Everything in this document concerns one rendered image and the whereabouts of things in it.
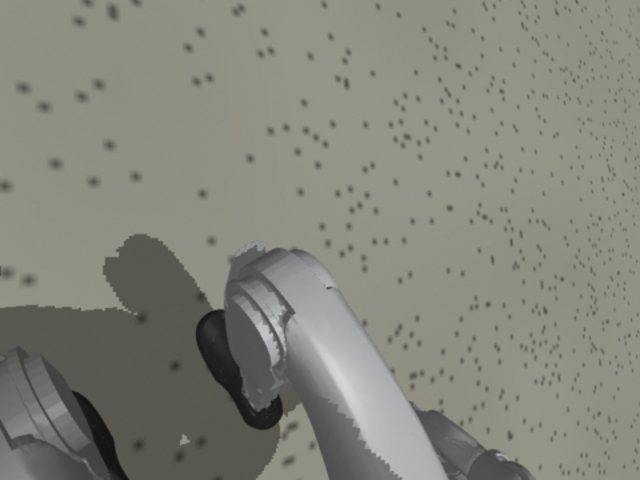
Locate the right robot hand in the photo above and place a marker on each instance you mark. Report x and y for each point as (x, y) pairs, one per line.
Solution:
(453, 444)

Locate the right robot arm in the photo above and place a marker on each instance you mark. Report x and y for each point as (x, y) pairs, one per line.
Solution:
(494, 465)

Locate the left robot foot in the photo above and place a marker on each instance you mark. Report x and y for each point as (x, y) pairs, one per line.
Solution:
(102, 438)

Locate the right robot foot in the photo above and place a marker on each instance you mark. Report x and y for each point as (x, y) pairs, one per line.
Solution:
(212, 342)

